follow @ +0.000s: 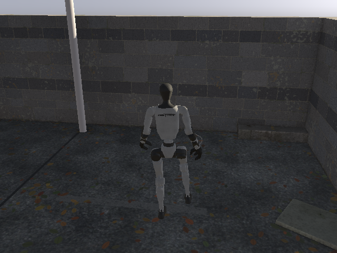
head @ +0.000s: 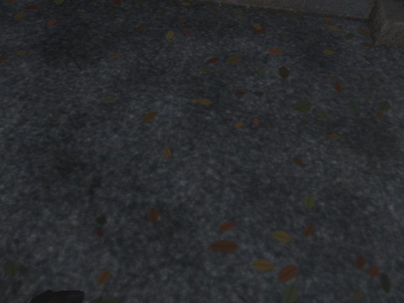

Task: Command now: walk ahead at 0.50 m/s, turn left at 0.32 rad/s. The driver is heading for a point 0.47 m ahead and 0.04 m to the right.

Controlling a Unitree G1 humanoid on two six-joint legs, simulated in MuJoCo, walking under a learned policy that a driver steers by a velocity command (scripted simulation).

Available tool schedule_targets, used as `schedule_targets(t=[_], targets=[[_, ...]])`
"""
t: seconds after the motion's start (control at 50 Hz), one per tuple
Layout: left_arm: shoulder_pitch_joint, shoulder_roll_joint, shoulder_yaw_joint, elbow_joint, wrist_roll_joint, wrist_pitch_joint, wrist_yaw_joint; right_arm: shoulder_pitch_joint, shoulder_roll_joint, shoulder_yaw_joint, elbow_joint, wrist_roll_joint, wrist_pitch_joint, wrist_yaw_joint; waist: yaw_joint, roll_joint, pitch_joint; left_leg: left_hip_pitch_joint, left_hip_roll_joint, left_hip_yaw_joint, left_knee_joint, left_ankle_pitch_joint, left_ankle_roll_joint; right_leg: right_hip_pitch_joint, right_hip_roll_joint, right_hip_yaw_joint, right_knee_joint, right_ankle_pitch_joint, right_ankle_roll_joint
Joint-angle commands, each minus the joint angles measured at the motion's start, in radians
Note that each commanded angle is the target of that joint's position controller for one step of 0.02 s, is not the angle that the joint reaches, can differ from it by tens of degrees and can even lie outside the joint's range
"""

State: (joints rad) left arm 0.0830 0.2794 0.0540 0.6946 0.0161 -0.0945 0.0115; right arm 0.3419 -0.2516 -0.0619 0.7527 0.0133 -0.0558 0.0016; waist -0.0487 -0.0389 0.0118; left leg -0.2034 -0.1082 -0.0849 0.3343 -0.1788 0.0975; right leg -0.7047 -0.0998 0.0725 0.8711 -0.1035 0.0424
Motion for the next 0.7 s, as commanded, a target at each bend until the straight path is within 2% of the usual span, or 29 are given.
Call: schedule_targets(t=[0.02,0.08,0.14,0.18,0.2,0.22,0.24,0.26,0.28,0.3,0.32,0.34,0.36,0.38,0.4,0.44,0.46,0.5,0.54,0.58,0.62,0.66,0.68,0.7], targets=[[-0.072,0.028,0.001,-0.063,-0.007,-0.011,-0.009,-0.003,-0.153,-0.037,-0.051,0.005,-0.016,-0.013,-0.004,0.121,-0.044,-0.021,0.200,-0.113,-0.101,0.279,0.119,0.110,0.041,-0.042,-0.194,0.200,0.002],[-0.157,0.042,0.003,-0.085,-0.020,-0.019,-0.025,0.047,-0.163,-0.037,-0.026,0.007,-0.015,-0.012,-0.044,0.123,-0.010,0.044,0.242,-0.159,-0.087,0.204,0.120,0.108,0.057,-0.040,-0.290,0.236,-0.016],[-0.208,0.057,0.006,-0.112,-0.020,-0.031,-0.043,0.084,-0.168,-0.039,-0.007,0.005,-0.004,-0.017,-0.059,0.116,0.011,0.188,0.298,-0.219,-0.021,0.253,0.119,0.039,0.066,-0.038,-0.351,0.135,-0.054],[-0.175,0.068,0.012,-0.109,-0.021,-0.037,-0.050,0.077,-0.178,-0.044,-0.003,0.002,0.007,-0.022,-0.034,0.134,0.004,0.232,0.312,-0.231,0.025,0.363,0.104,0.088,0.082,-0.053,-0.381,0.053,-0.083],[-0.118,0.082,0.020,-0.097,-0.020,-0.039,-0.048,0.057,-0.184,-0.045,-0.007,0.003,0.010,-0.022,0.000,0.145,-0.024,0.227,0.296,-0.215,0.078,0.511,0.090,0.185,0.107,-0.077,-0.400,0.026,-0.103],[-0.002,0.108,0.036,-0.064,-0.015,-0.041,-0.044,0.032,-0.176,-0.041,-0.016,0.003,0.012,-0.021,0.062,0.138,-0.094,0.198,0.250,-0.175,0.192,0.659,0.070,0.363,0.125,-0.096,-0.426,0.065,-0.134],[0.174,0.154,0.051,-0.034,-0.003,-0.043,-0.038,-0.001,-0.149,-0.027,-0.041,-0.006,0.008,-0.018,0.144,0.106,-0.229,0.057,0.203,-0.138,0.408,0.588,0.037,0.655,0.014,0.013,-0.375,0.130,-0.202],[0.324,0.232,0.075,-0.009,0.009,-0.035,-0.031,0.111,-0.080,-0.006,-0.045,-0.004,-0.008,-0.015,0.148,-0.113,-0.389,-0.309,0.051,-0.045,0.793,0.181,-0.045,1.061,-0.207,0.386,-0.381,0.039,-0.358],[0.354,0.179,0.062,0.017,-0.022,-0.025,-0.036,0.133,-0.094,0.000,-0.040,0.001,-0.023,-0.008,0.148,-0.248,-0.416,-0.501,0.011,-0.080,0.955,-0.385,-0.063,1.126,-0.301,0.663,-0.514,-0.110,-0.411],[0.290,0.123,0.045,0.007,-0.036,-0.016,-0.030,0.045,-0.164,-0.019,-0.053,0.016,-0.030,-0.002,0.156,-0.137,-0.247,-0.597,0.078,-0.092,1.026,-0.335,-0.064,1.004,-0.269,0.576,-0.547,-0.242,-0.364],[0.223,0.103,0.036,-0.005,-0.028,-0.007,-0.025,-0.044,-0.164,-0.017,-0.076,0.015,-0.032,-0.001,0.137,-0.044,-0.138,-0.597,0.130,-0.047,0.998,-0.241,-0.062,0.852,-0.229,0.449,-0.573,-0.228,-0.325],[0.175,0.088,0.028,-0.005,-0.017,-0.003,-0.028,-0.092,-0.149,-0.017,-0.090,0.000,-0.033,-0.001,0.107,0.006,-0.054,-0.573,0.165,-0.020,0.925,-0.182,-0.064,0.709,-0.186,0.369,-0.612,-0.154,-0.306],[0.148,0.068,0.019,-0.008,-0.009,-0.007,-0.032,-0.090,-0.140,-0.022,-0.089,-0.011,-0.029,-0.003,0.075,0.000,-0.026,-0.524,0.195,-0.017,0.869,-0.142,-0.067,0.624,-0.151,0.310,-0.640,-0.072,-0.291],[0.135,0.064,0.016,-0.006,-0.006,-0.009,-0.035,-0.064,-0.121,-0.020,-0.084,-0.008,-0.023,-0.003,0.051,-0.024,-0.022,-0.480,0.206,-0.011,0.839,-0.126,-0.072,0.570,-0.128,0.271,-0.663,-0.018,-0.288],[0.127,0.065,0.016,-0.001,-0.009,-0.014,-0.037,-0.046,-0.103,-0.017,-0.078,-0.007,-0.017,-0.005,0.035,-0.038,-0.018,-0.454,0.207,0.004,0.806,-0.122,-0.084,0.536,-0.117,0.226,-0.673,0.124,-0.293],[0.123,0.090,0.020,0.019,-0.010,-0.020,-0.033,-0.063,-0.082,-0.010,-0.085,-0.018,-0.011,-0.013,0.020,-0.030,-0.018,-0.433,0.204,0.030,0.705,-0.090,-0.113,0.500,-0.104,0.117,-0.662,0.464,-0.296],[0.123,0.104,0.024,0.028,-0.010,-0.017,-0.028,-0.086,-0.068,-0.004,-0.090,-0.023,-0.013,-0.014,0.023,-0.025,-0.025,-0.414,0.199,0.042,0.630,-0.037,-0.122,0.492,-0.087,0.066,-0.651,0.564,-0.285],[0.137,0.119,0.028,0.046,-0.017,-0.004,-0.018,-0.138,-0.043,0.007,-0.094,-0.024,-0.018,-0.011,0.043,-0.034,-0.049,-0.340,0.177,0.069,0.467,0.104,-0.121,0.478,-0.040,-0.018,-0.635,0.618,-0.248],[0.186,0.129,0.028,0.071,-0.025,0.008,-0.012,-0.204,-0.043,0.009,-0.103,-0.018,-0.020,-0.003,0.077,-0.038,-0.069,-0.288,0.148,0.076,0.343,0.235,-0.118,0.509,-0.032,-0.033,-0.623,0.569,-0.231],[0.211,0.131,0.027,0.091,-0.030,0.020,-0.008,-0.244,-0.057,0.005,-0.115,-0.017,-0.019,0.004,0.090,-0.044,-0.075,-0.271,0.137,0.060,0.272,0.265,-0.108,0.562,-0.054,-0.012,-0.592,0.512,-0.225],[0.207,0.136,0.028,0.101,-0.032,0.030,-0.006,-0.264,-0.079,-0.004,-0.128,-0.021,-0.021,0.011,0.085,-0.048,-0.075,-0.261,0.132,0.046,0.221,0.214,-0.085,0.605,-0.082,0.022,-0.535,0.478,-0.215],[0.181,0.131,0.026,0.104,-0.037,0.039,-0.003,-0.205,-0.096,-0.014,-0.109,-0.032,-0.026,0.014,0.042,-0.036,-0.095,-0.157,0.113,0.059,0.115,0.253,-0.053,0.613,-0.065,0.032,-0.438,0.426,-0.183],[0.205,0.114,0.021,0.109,-0.029,0.037,-0.002,-0.158,-0.130,-0.025,-0.092,-0.040,-0.029,0.008,0.034,-0.004,-0.124,-0.042,0.130,0.048,0.077,0.438,-0.027,0.590,-0.014,0.015,-0.352,0.397,-0.148],[0.246,0.075,0.007,0.097,-0.001,0.026,-0.005,-0.097,-0.192,-0.036,-0.095,-0.055,-0.030,-0.001,0.041,0.097,-0.225,0.187,0.276,-0.076,0.171,0.873,0.040,0.459,0.054,-0.025,-0.187,0.175,-0.097]])
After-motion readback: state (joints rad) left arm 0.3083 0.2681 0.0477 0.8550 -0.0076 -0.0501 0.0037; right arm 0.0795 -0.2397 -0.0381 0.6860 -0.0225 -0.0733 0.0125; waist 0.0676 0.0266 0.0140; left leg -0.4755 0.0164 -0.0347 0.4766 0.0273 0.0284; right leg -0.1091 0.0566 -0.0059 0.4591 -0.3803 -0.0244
